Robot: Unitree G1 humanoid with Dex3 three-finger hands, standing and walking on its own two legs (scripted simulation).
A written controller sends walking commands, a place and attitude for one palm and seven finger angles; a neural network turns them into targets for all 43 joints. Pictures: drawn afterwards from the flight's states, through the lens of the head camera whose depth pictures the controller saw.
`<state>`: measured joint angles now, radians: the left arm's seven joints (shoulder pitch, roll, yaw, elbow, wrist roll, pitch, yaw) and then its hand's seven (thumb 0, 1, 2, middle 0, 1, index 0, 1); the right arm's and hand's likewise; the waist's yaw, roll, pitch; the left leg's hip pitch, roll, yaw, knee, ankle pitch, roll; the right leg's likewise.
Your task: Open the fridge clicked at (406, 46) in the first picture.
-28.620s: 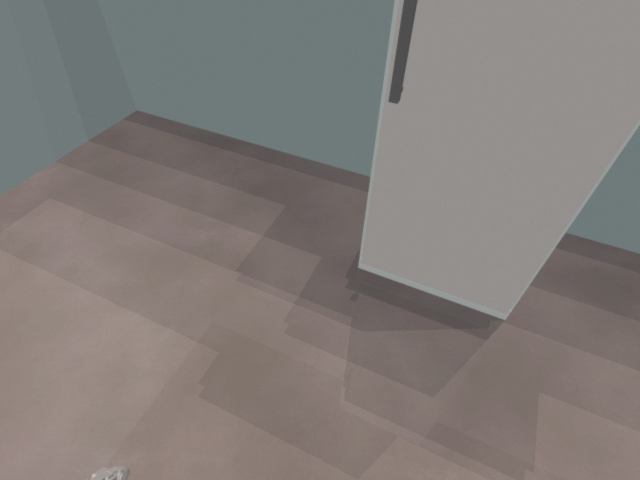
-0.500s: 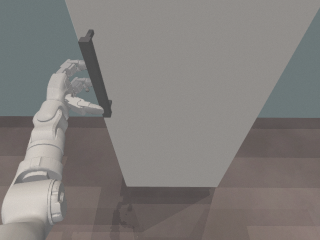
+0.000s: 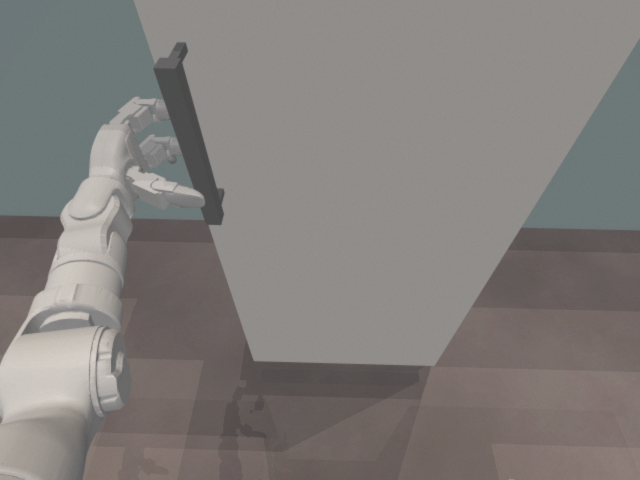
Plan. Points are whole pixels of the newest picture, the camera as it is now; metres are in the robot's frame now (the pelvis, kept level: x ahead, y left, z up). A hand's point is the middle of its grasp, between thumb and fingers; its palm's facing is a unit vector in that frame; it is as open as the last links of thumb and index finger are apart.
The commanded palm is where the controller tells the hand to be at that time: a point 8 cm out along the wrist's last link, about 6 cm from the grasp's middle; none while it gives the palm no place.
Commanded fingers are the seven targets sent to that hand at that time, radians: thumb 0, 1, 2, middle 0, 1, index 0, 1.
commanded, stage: slide the fingers in behind the handle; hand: left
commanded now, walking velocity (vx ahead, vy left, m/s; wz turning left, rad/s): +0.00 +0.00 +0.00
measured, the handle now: (199, 145) +0.50 +0.16 +0.16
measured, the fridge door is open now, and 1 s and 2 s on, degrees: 0 0 0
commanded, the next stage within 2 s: grip the handle and tug to test in 1.84 s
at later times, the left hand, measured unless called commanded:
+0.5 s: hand (179, 169) +0.44 +0.17 +0.16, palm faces -0.03 -1.00 +0.00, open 14.0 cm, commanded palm +0.42 +0.22 +0.16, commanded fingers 0.00 -0.50 0.30 -0.30 -1.20 -0.30 -1.20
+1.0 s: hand (200, 165) +0.45 +0.15 +0.17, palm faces -0.02 -1.00 +0.00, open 13.9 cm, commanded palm +0.42 +0.20 +0.16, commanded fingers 0.00 -0.50 0.30 -0.30 -1.20 -0.30 -1.20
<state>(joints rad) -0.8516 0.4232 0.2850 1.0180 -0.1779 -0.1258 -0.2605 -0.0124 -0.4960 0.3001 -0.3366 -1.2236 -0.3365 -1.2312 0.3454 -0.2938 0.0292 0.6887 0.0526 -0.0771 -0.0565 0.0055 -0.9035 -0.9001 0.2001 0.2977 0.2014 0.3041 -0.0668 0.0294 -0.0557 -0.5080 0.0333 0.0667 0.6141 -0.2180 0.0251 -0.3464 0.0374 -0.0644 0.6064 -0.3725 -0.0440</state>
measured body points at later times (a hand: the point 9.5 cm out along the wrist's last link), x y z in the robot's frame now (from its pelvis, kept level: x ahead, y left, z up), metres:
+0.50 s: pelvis +0.00 +0.01 +0.00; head +0.01 +0.00 +0.45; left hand +0.44 +0.23 +0.17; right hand +0.08 -0.26 -0.11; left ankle +0.05 +0.11 -0.72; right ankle -0.04 -0.09 -0.72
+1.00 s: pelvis +0.00 +0.00 +0.00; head +0.01 -0.01 +0.45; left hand +0.44 +0.20 +0.17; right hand +0.07 -0.26 -0.12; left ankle +0.05 +0.11 -0.72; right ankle -0.04 -0.09 -0.72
